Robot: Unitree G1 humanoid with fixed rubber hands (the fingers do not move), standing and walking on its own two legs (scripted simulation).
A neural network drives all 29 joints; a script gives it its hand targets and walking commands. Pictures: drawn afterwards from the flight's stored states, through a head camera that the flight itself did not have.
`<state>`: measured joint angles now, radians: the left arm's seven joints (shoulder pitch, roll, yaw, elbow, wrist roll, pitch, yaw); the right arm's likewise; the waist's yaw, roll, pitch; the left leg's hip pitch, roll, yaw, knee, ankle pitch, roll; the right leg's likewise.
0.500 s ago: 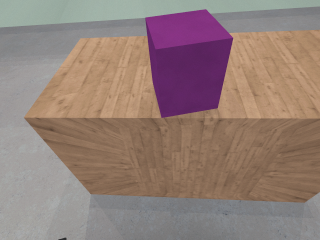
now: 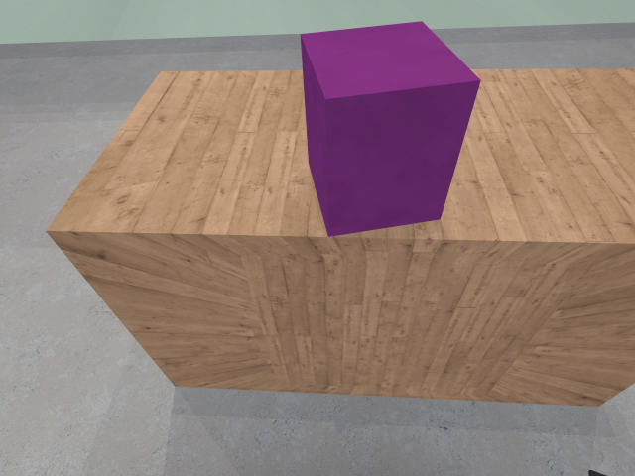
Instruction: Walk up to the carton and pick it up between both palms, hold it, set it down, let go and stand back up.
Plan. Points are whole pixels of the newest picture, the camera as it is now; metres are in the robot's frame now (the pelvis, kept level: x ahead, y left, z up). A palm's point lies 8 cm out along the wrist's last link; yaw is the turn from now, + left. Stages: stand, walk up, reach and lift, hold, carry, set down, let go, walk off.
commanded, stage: walk up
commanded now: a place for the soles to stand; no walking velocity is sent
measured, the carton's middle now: (374, 131) +0.63 -0.05 +0.11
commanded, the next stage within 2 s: none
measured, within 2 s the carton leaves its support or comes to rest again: neither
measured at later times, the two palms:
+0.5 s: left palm out of the picture +0.15 +0.25 -0.05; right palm out of the picture +0.18 -0.37 -0.07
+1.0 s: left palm (150, 398) +0.26 +0.29 -0.11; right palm (590, 382) +0.28 -0.33 -0.06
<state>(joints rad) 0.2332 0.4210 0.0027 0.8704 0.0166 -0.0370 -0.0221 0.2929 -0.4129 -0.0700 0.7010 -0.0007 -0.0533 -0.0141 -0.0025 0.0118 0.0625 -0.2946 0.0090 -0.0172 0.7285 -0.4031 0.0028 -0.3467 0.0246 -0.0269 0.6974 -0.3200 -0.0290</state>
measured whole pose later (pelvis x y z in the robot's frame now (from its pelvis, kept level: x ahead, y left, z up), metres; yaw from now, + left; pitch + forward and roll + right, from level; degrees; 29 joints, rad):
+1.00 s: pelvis +0.19 -0.01 +0.01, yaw +1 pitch -2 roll -1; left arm 0.26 0.41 0.00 0.79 0.02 -0.01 -0.03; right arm 0.32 -0.41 -0.07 0.70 0.00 -0.07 -0.04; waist 0.00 -0.03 0.13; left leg -0.33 -0.01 0.07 0.66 -0.30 0.07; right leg -0.44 0.02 0.01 1.06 -0.46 -0.04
